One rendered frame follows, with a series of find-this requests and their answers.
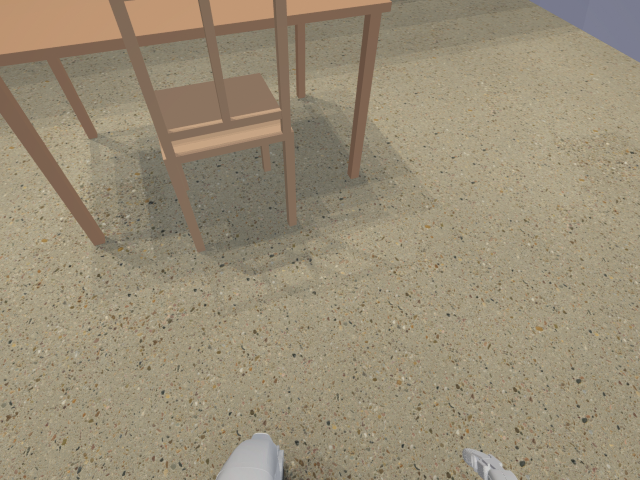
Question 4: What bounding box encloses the robot left thigh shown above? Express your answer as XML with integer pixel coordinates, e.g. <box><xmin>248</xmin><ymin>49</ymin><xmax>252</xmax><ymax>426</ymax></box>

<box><xmin>216</xmin><ymin>439</ymin><xmax>284</xmax><ymax>480</ymax></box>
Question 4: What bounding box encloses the table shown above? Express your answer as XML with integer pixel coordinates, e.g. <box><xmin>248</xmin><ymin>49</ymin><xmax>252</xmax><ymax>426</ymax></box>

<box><xmin>0</xmin><ymin>0</ymin><xmax>392</xmax><ymax>246</ymax></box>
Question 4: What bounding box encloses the right robot hand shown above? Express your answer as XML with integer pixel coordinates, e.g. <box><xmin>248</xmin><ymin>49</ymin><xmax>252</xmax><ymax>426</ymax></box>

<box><xmin>462</xmin><ymin>448</ymin><xmax>518</xmax><ymax>480</ymax></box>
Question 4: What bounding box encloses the chair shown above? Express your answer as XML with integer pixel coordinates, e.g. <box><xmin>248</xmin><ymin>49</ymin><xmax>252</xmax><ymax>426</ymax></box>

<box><xmin>109</xmin><ymin>0</ymin><xmax>297</xmax><ymax>252</ymax></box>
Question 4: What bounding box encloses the robot left shin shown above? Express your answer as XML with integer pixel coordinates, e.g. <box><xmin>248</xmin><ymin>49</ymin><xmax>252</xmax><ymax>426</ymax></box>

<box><xmin>251</xmin><ymin>433</ymin><xmax>273</xmax><ymax>442</ymax></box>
